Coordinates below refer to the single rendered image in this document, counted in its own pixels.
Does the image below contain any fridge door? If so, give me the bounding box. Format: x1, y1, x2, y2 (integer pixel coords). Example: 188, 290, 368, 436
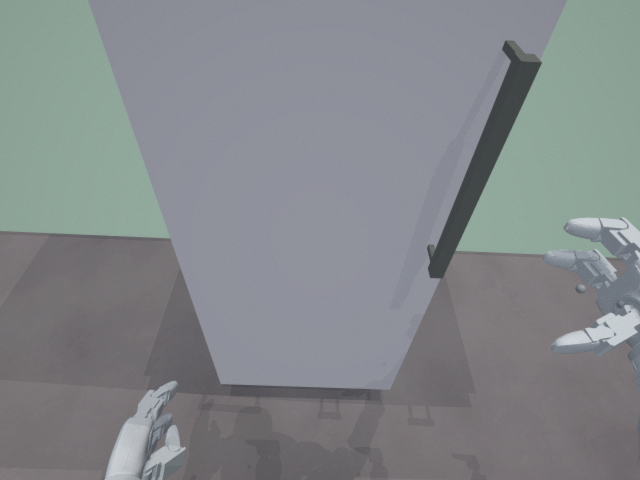
88, 0, 567, 390

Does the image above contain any left robot hand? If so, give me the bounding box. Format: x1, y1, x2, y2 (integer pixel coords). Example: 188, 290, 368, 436
105, 381, 185, 480

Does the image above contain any handle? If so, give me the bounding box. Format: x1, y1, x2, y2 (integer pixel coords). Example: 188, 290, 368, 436
427, 40, 542, 279

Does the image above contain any right robot hand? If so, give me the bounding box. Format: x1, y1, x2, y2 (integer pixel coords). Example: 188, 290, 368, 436
542, 217, 640, 357

